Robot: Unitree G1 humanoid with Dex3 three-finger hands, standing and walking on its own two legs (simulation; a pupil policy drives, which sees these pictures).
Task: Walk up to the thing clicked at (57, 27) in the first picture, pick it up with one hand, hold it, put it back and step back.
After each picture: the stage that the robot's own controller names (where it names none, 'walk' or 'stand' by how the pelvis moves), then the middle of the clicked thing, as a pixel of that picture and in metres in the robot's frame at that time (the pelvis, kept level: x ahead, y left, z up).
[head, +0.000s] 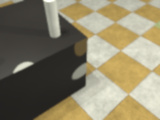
stand; (52, 18) +0.89 +0.24 -0.05
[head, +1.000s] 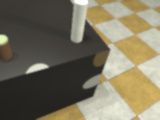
walk; (78, 22) +0.81 +0.06 -0.04
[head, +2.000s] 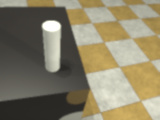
sink last; (52, 48) +0.56 +0.17 -0.02
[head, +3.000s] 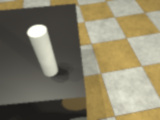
walk; (44, 53) +0.52 +0.21 -0.01
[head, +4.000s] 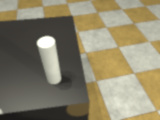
stand; (50, 62) +0.52 +0.19 -0.05
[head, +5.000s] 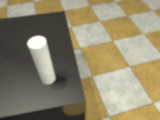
stand; (43, 62) +0.50 +0.21 -0.05
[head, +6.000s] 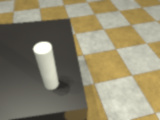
stand; (47, 68) +0.50 +0.19 -0.06
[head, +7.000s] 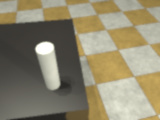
stand; (49, 68) +0.50 +0.19 -0.06
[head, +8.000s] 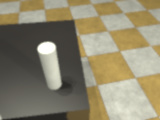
rise first; (51, 68) +0.50 +0.18 -0.06
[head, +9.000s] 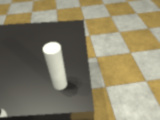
rise first; (56, 68) +0.50 +0.18 -0.05
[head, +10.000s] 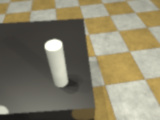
go down; (57, 65) +0.51 +0.17 -0.05
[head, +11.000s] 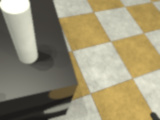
go down; (23, 35) +0.51 +0.17 +0.03
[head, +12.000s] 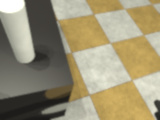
approach; (19, 35) +0.52 +0.17 +0.03
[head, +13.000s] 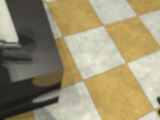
close; out of the picture +0.54 +0.18 +0.07
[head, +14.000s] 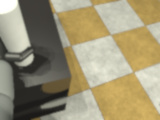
lift; (15, 36) +0.49 +0.16 +0.06
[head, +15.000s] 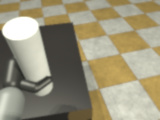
lift; (34, 64) +0.33 +0.15 +0.19
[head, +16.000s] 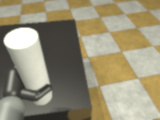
hold; (33, 73) +0.32 +0.16 +0.16
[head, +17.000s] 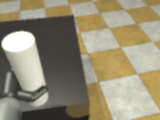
hold; (30, 74) +0.33 +0.17 +0.13
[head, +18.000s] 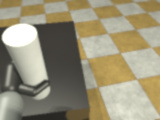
crouch; (32, 68) +0.33 +0.16 +0.17
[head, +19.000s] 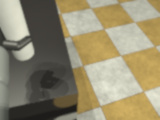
crouch; (13, 25) +0.49 +0.19 +0.15
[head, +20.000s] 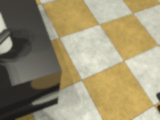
lower; out of the picture +0.54 +0.19 +0.07
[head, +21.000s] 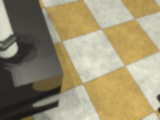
lower; out of the picture +0.53 +0.18 +0.06
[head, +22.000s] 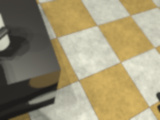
lower; out of the picture +0.54 +0.19 +0.07
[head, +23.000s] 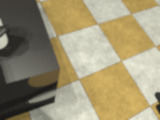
lower; out of the picture +0.54 +0.20 +0.07
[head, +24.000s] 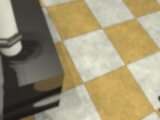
open; (1, 21) +0.53 +0.17 +0.06
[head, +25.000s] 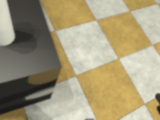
rise; out of the picture +0.53 +0.18 +0.07
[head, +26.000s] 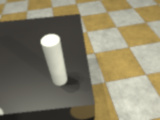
sink last; (55, 62) +0.50 +0.16 +0.00
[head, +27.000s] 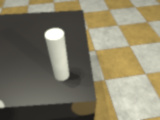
stand; (58, 57) +0.52 +0.16 +0.00
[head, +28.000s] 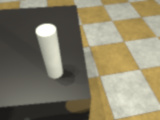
stand; (51, 54) +0.51 +0.17 +0.01
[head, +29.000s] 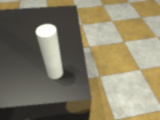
stand; (51, 54) +0.51 +0.17 +0.01
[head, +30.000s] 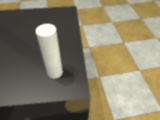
stand; (51, 54) +0.51 +0.17 +0.01
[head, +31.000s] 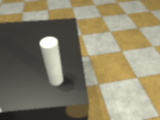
stand; (53, 63) +0.53 +0.17 -0.04
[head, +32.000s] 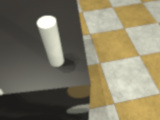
walk; (52, 44) +0.56 +0.17 -0.04
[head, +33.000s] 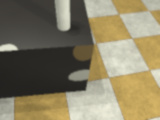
walk; (62, 7) +0.77 +0.15 -0.03
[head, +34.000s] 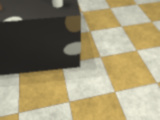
walk; out of the picture +1.09 +0.26 -0.03
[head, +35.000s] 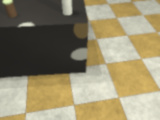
stand; out of the picture +1.14 +0.18 -0.05
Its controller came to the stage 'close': yes
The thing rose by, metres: 0.21
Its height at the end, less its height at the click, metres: +0.00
